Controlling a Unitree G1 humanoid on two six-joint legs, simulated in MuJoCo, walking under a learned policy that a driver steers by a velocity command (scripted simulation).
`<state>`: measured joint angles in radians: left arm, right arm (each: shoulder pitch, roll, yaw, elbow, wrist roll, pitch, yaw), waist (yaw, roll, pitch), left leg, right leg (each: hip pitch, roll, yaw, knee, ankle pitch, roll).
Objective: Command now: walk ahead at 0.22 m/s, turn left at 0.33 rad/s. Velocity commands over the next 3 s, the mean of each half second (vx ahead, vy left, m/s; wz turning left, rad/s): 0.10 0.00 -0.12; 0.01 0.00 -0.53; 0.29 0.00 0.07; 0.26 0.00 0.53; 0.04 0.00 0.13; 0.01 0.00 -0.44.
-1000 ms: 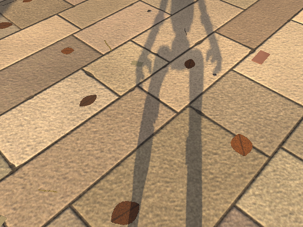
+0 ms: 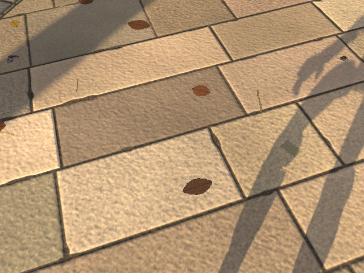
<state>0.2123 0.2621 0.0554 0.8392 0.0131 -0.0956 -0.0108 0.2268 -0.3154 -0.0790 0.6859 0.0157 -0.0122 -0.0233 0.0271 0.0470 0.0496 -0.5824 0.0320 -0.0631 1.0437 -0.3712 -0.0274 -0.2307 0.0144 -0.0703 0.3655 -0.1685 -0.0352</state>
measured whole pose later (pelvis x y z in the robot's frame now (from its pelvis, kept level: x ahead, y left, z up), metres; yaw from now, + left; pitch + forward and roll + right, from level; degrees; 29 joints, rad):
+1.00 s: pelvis +0.10 -0.01 +0.00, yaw -25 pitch +2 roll +2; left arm 0.18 0.31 0.07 0.70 -0.01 0.04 0.03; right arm 0.10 -0.29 -0.09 0.76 0.01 -0.01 -0.03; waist 0.02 0.00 0.03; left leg -0.41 -0.04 -0.11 0.72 -0.35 -0.08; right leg -0.30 0.09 0.18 0.48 -0.21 -0.06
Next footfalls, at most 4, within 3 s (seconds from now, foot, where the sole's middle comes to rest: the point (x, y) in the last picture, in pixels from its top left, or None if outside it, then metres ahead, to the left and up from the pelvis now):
0.20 left None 0.20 0.14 -0.78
0.58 right None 0.11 -0.11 -0.78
1.10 left None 0.20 0.09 -0.78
1.44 right None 0.21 -0.20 -0.78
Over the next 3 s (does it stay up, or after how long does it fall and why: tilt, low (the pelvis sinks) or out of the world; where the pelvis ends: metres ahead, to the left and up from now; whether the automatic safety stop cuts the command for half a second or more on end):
stays up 0.47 -0.18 -0.01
